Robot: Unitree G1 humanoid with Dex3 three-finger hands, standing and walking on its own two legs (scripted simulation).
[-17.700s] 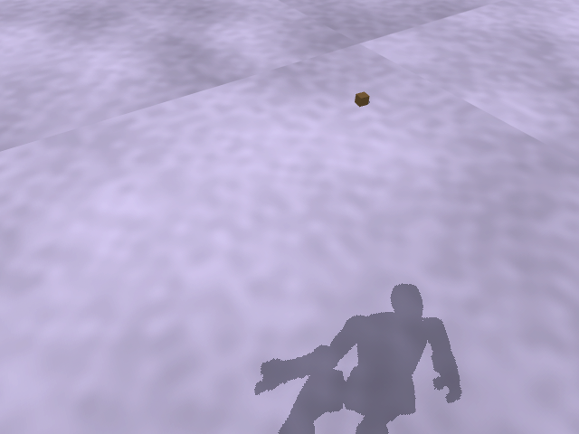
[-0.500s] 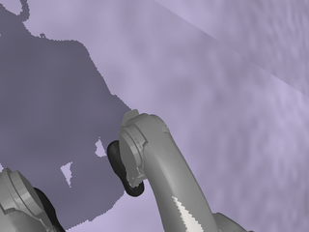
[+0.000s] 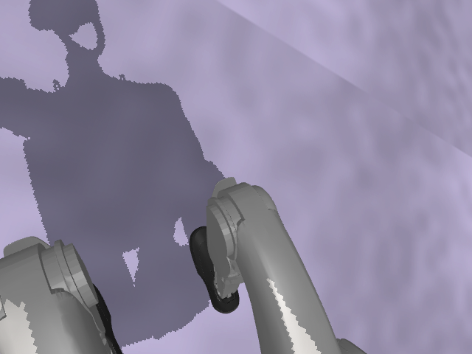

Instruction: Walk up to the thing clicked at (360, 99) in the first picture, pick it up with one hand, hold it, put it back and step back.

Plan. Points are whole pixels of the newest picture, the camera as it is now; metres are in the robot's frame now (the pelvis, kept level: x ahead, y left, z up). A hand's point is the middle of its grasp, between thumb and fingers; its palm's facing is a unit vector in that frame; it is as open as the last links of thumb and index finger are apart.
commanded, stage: settle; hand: left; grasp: from above
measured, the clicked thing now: out of the picture +0.44 +0.37 -0.26
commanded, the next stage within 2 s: lift in 0.32 s
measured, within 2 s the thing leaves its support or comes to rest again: neither
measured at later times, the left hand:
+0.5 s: hand out of the picture +0.44 +0.34 -0.16, palm faces -0.18 -0.36 -0.92, open 9.2 cm
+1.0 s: hand out of the picture +0.38 +0.35 -0.02, palm faces -0.18 -0.35 -0.92, open 9.0 cm
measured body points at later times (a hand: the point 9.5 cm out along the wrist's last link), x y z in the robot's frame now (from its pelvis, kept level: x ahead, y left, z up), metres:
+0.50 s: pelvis +0.00 -0.01 +0.01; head +0.25 +0.06 +0.37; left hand +0.44 +0.36 -0.11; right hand +0.04 -0.27 -0.09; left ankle +0.07 +0.13 -0.30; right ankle +0.12 -0.12 -0.30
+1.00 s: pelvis +0.00 -0.02 +0.08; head +0.19 +0.03 +0.49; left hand +0.39 +0.36 +0.03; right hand +0.13 -0.26 -0.06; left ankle +0.07 +0.13 -0.30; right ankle +0.12 -0.12 -0.30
